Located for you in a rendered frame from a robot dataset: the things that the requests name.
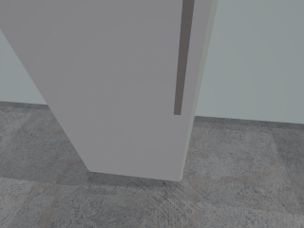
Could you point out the handle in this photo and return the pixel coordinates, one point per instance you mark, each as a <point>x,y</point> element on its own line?
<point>185,33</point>

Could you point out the fridge door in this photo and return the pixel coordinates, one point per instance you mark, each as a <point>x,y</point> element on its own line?
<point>107,70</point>

